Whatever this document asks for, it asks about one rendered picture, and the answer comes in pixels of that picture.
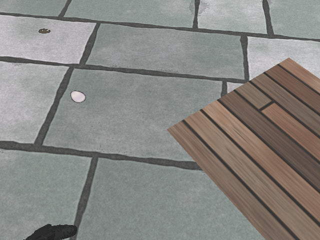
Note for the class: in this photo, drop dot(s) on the robot left hand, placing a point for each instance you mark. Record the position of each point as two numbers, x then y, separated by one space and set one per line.
56 232

